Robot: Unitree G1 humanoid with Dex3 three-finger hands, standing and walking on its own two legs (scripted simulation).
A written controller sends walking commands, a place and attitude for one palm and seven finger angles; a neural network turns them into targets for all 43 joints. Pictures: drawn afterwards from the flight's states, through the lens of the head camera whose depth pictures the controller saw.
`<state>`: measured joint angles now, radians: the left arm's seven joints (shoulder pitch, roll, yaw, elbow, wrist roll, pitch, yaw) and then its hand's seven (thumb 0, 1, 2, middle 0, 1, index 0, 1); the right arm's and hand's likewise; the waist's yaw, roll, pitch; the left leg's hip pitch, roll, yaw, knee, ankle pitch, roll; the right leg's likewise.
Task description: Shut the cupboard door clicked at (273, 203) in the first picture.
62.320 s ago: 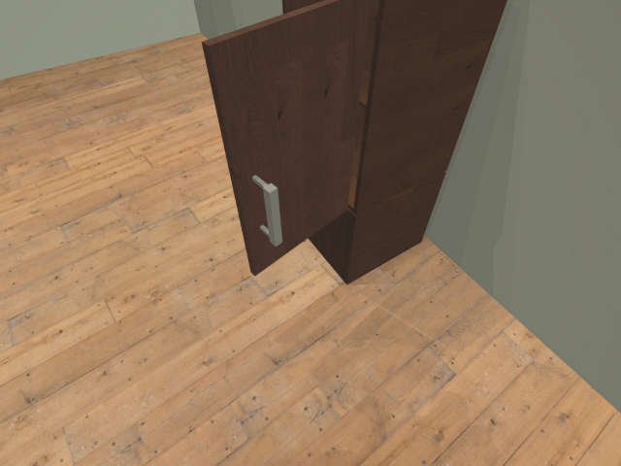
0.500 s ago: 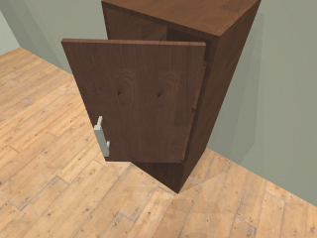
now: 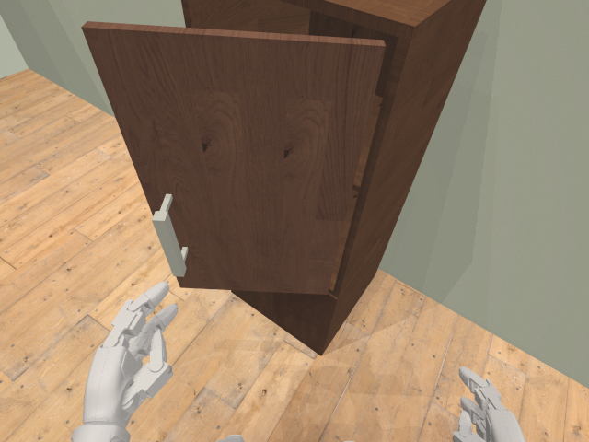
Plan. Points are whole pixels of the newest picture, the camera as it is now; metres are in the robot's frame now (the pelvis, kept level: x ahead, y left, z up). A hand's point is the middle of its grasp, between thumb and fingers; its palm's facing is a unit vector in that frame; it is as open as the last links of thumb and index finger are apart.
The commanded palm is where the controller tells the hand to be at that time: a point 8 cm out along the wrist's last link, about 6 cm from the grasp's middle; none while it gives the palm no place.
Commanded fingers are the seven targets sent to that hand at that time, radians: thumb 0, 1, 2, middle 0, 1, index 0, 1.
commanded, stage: raise the hand and make a fist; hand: left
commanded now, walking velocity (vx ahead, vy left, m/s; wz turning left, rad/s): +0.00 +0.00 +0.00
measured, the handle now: (173, 237) +0.48 +0.23 -0.06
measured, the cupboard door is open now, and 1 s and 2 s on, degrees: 34 34 34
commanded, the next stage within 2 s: bring the fist close to the handle in 1.64 s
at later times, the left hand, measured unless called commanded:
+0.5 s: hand (169, 395) +0.20 +0.17 -0.03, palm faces -0.03 -1.00 -0.01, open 4.4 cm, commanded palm +0.16 +0.22 -0.02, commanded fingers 0.00 0.90 0.90 -0.92 -1.08 -0.92 -1.08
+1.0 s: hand (152, 392) +0.20 +0.19 -0.03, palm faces -0.01 -1.00 -0.03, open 3.1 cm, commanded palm +0.18 +0.24 -0.02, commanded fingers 0.00 0.90 0.90 -1.30 -1.50 -1.30 -1.50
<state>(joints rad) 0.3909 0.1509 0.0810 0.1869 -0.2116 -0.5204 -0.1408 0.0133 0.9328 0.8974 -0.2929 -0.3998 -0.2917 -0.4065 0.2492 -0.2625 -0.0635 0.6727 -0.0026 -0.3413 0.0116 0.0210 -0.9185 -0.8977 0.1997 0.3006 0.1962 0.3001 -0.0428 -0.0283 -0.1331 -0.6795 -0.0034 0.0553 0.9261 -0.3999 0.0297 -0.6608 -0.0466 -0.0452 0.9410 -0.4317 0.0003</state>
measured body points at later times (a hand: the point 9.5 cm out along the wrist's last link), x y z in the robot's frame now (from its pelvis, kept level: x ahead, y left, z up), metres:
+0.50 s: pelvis +0.00 -0.02 -0.07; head +0.09 -0.02 +0.37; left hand +0.19 +0.22 -0.03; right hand +0.21 -0.23 -0.17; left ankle +0.04 +0.10 -0.69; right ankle +0.02 -0.12 -0.69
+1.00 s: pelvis +0.00 +0.00 -0.07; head +0.07 +0.03 +0.38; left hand +0.19 +0.24 -0.02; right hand +0.20 -0.22 -0.13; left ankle +0.04 +0.10 -0.69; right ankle +0.02 -0.12 -0.69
